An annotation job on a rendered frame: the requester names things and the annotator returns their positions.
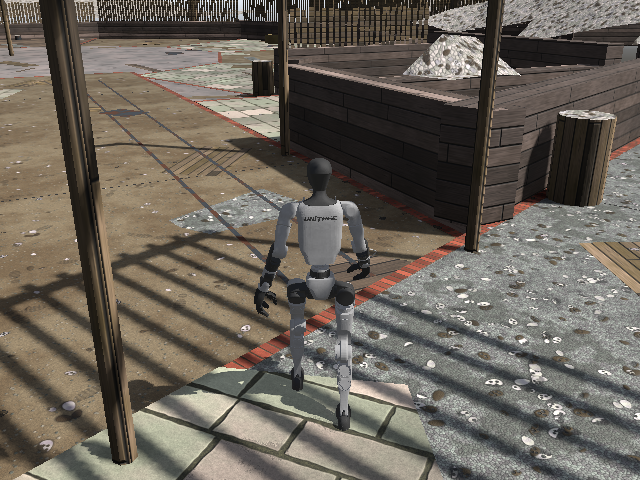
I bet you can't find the left robot foot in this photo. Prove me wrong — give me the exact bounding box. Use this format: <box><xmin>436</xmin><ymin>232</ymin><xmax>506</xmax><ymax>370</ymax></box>
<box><xmin>291</xmin><ymin>367</ymin><xmax>304</xmax><ymax>391</ymax></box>

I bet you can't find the robot right forearm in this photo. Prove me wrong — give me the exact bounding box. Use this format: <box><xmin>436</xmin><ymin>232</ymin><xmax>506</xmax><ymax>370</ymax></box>
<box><xmin>356</xmin><ymin>238</ymin><xmax>370</xmax><ymax>268</ymax></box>

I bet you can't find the humanoid robot torso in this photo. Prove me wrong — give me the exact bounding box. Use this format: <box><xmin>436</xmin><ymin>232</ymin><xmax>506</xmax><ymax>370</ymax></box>
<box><xmin>296</xmin><ymin>196</ymin><xmax>343</xmax><ymax>300</ymax></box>

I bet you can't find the robot right upper arm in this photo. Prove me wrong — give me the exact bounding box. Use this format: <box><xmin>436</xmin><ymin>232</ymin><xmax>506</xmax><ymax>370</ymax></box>
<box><xmin>340</xmin><ymin>201</ymin><xmax>367</xmax><ymax>253</ymax></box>

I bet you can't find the robot left forearm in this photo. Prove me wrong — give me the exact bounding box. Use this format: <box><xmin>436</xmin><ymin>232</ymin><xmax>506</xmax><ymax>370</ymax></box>
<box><xmin>258</xmin><ymin>243</ymin><xmax>281</xmax><ymax>292</ymax></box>

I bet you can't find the robot right hand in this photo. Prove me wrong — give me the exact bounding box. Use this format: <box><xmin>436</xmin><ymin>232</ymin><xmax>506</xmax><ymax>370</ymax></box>
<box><xmin>347</xmin><ymin>262</ymin><xmax>370</xmax><ymax>280</ymax></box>

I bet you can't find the robot left upper arm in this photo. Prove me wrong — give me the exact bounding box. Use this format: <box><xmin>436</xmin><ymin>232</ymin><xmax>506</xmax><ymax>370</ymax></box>
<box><xmin>272</xmin><ymin>202</ymin><xmax>299</xmax><ymax>259</ymax></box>

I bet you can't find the robot left hand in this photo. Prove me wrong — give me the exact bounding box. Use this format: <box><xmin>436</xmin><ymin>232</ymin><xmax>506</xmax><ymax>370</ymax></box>
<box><xmin>254</xmin><ymin>288</ymin><xmax>277</xmax><ymax>317</ymax></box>

